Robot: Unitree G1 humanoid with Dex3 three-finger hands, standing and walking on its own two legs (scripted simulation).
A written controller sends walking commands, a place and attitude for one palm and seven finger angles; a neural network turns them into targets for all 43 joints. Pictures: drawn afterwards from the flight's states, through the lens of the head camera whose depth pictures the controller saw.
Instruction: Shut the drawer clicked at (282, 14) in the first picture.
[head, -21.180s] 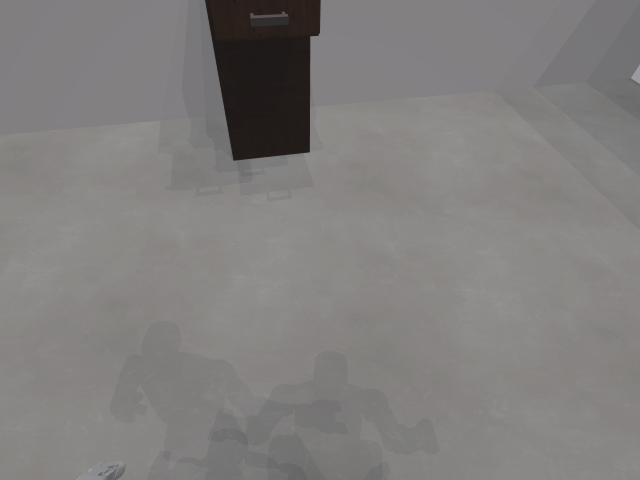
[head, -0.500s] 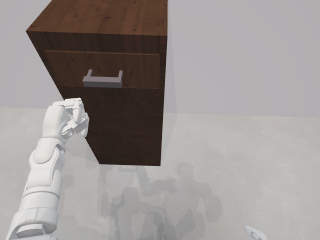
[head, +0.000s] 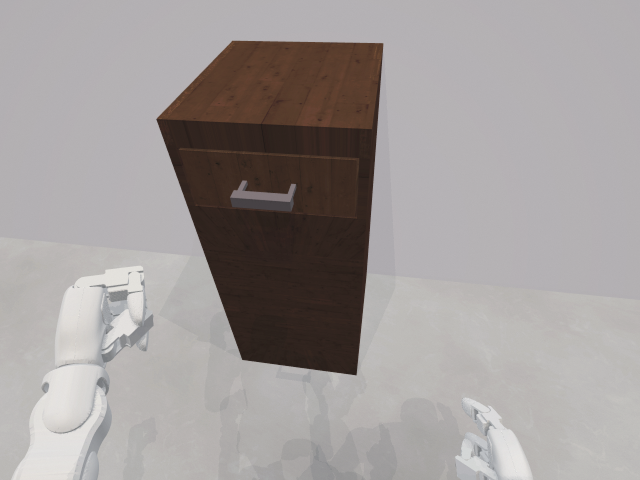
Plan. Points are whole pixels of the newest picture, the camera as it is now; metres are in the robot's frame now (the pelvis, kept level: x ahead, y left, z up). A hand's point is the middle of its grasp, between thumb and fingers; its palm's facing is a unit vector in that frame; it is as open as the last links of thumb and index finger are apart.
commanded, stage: draw the hand back to the body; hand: left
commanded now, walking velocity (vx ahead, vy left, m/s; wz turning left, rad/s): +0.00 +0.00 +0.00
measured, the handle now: (265, 193) +0.63 +0.18 +0.01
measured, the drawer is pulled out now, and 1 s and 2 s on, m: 0.00 0.00 0.00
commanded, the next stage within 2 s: step back with the hand held close in 0.42 s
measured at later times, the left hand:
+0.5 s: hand (84, 381) +0.16 +0.23 +0.15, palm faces +0.43 -0.83 -0.37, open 3.3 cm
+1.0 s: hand (57, 392) +0.15 +0.26 +0.14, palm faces +0.33 -0.81 -0.49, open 3.3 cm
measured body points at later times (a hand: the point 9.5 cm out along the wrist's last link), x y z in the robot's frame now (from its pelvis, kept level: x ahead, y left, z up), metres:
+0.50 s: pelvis -0.02 -0.01 +0.00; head -0.04 -0.04 +0.45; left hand +0.13 +0.27 +0.17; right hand +0.17 -0.23 -0.08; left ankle -0.03 +0.11 -0.74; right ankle -0.01 -0.11 -0.74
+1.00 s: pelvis -0.04 +0.01 +0.00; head -0.01 +0.01 +0.44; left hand +0.13 +0.30 +0.17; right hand +0.14 -0.23 -0.09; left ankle -0.03 +0.11 -0.74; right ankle +0.00 -0.11 -0.74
